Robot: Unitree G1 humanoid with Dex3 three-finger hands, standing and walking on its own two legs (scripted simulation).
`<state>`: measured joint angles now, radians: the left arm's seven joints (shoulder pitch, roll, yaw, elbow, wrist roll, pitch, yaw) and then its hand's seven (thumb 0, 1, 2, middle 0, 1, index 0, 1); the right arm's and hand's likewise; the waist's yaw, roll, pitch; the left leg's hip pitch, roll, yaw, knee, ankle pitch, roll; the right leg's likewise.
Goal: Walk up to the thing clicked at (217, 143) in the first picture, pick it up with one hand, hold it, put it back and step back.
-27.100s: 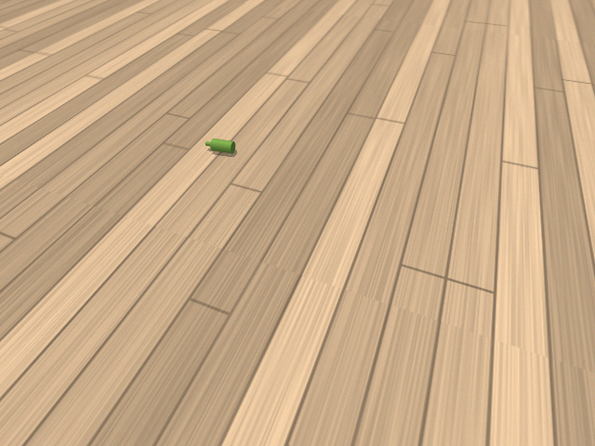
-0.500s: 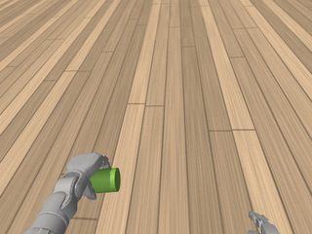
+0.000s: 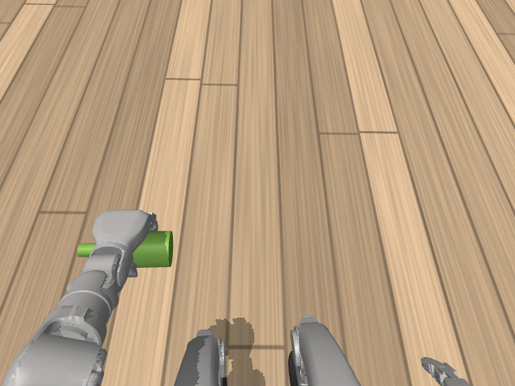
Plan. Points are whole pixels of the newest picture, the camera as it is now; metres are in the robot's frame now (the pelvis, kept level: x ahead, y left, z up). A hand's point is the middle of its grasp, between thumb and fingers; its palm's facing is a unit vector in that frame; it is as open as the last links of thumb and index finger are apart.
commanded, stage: crouch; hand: left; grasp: from above
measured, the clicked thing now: (126, 249) +0.39 +0.24 -0.13
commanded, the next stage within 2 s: lower in 1.42 s
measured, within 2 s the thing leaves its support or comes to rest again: neither
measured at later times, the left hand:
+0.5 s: hand (155, 262) +0.42 +0.24 -0.32, palm faces -0.45 +0.01 -0.89, open 9.5 cm
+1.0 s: hand (162, 265) +0.44 +0.24 -0.42, palm faces -0.46 -0.01 -0.89, open 9.5 cm
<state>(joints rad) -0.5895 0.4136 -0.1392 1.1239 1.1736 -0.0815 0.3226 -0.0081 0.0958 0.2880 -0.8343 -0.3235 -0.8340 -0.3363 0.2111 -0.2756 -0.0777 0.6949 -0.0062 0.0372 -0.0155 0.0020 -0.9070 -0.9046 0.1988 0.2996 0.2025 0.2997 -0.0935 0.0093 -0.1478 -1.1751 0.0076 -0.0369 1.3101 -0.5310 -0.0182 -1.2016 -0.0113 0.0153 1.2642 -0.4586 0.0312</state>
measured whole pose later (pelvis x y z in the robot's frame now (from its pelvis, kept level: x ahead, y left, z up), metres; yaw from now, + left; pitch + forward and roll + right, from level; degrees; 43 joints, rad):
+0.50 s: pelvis -0.03 +0.01 -0.18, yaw -1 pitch +37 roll -4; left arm -0.82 0.53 -0.01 1.26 1.21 -0.13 0.33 -0.01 0.09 0.32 -0.80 -0.38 -0.80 -0.39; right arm 0.20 -0.23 -0.03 0.73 -0.06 -0.05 0.04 0.00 -0.90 -0.90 0.20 0.30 0.21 0.30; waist -0.19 0.04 -0.19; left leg -1.93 -0.03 -0.07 1.97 -0.68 0.00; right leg -1.93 -0.02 0.01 1.88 -0.60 0.05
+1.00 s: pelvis -0.03 +0.00 -0.26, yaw -2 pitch +36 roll -5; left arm -0.94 0.64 0.04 1.39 1.24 -0.17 0.35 -0.01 0.07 0.34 -0.81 -0.38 -0.81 -0.39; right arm 0.16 -0.27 -0.01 0.73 -0.11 -0.05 0.11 0.00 -0.91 -0.90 0.20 0.30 0.20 0.30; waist -0.23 0.01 -0.11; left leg -2.14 -0.04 -0.11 2.23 -0.72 -0.03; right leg -2.15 -0.01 -0.01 2.14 -0.62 0.05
